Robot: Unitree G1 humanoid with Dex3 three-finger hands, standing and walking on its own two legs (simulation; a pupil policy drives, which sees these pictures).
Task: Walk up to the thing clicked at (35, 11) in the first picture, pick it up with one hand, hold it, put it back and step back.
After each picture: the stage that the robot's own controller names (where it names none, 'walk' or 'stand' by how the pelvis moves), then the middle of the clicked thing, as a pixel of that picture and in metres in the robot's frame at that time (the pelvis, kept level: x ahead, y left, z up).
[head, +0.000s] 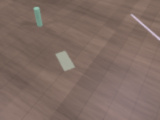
stand; (38, 17) +1.76 +0.54 -0.65
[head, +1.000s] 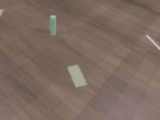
walk; (53, 25) +1.66 +0.23 -0.62
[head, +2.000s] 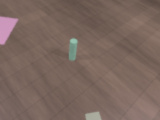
walk; (72, 50) +1.08 +0.04 -0.63
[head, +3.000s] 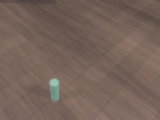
walk; (54, 90) +0.66 +0.15 -0.64
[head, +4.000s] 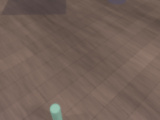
walk; (56, 115) +0.48 +0.16 -0.64
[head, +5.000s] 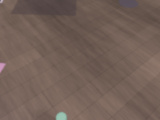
stand; out of the picture +0.41 +0.13 -0.65
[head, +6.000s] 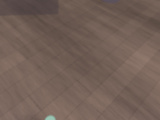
stand; out of the picture +0.38 +0.18 -0.65
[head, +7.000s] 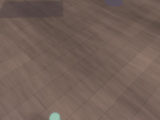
stand; out of the picture +0.42 +0.17 -0.66
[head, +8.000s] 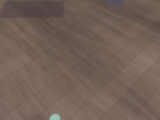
stand; out of the picture +0.41 +0.16 -0.66
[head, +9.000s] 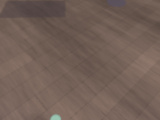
stand; out of the picture +0.40 +0.16 -0.66
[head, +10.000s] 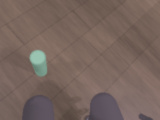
go down; (39, 65) +0.47 +0.15 -0.39
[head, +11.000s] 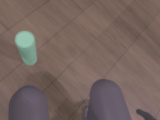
go down; (27, 50) +0.50 +0.17 -0.28
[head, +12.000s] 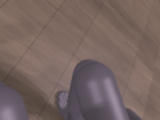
close in; out of the picture +0.49 +0.22 -0.17
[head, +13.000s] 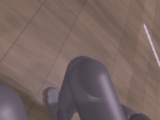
close; out of the picture +0.48 +0.24 -0.17
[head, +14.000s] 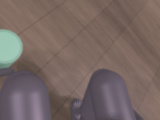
lift; (1, 55) +0.37 +0.22 -0.09
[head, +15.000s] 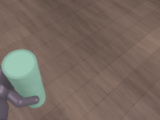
lift; (29, 85) +0.30 +0.16 +0.06
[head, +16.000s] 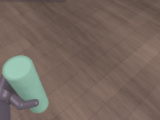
hold; (30, 89) +0.30 +0.16 +0.04
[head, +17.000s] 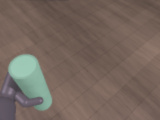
hold; (35, 87) +0.31 +0.15 +0.04
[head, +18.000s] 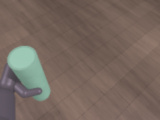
crouch; (33, 78) +0.34 +0.15 +0.02
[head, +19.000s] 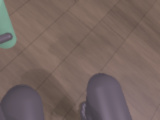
lower; out of the picture +0.50 +0.18 -0.03
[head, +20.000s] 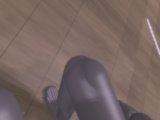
lower; out of the picture +0.47 +0.25 -0.17
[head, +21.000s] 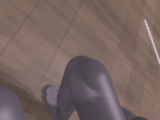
lower; out of the picture +0.46 +0.24 -0.18
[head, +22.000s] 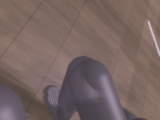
lower; out of the picture +0.46 +0.25 -0.17
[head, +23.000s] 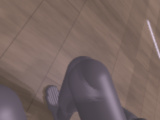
lower; out of the picture +0.46 +0.25 -0.18
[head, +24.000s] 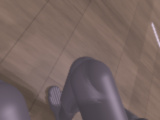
loosen; out of the picture +0.45 +0.22 -0.17
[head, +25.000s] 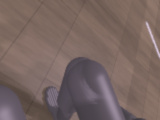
withdraw; out of the picture +0.47 +0.22 -0.18
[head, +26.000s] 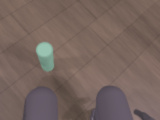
walk; (46, 58) +0.48 +0.15 -0.33
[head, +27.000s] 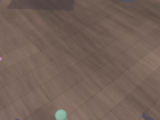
stand; out of the picture +0.41 +0.11 -0.59
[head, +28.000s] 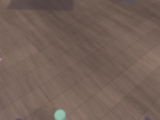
stand; out of the picture +0.42 +0.12 -0.60
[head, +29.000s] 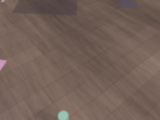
stand; out of the picture +0.43 +0.11 -0.63
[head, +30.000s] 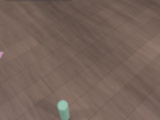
walk; (64, 111) +0.44 +0.12 -0.64
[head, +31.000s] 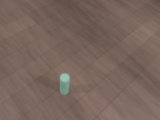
walk; (64, 84) +0.58 +0.07 -0.64
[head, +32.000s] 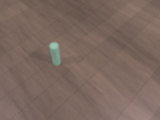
walk; (55, 54) +0.84 +0.22 -0.62
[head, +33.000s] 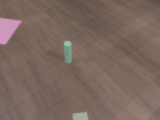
stand; (67, 52) +1.07 +0.15 -0.64
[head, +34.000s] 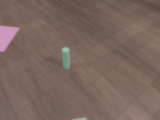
stand; (66, 58) +1.07 +0.15 -0.66
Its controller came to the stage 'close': yes
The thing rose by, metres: 0.69
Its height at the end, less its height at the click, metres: +0.00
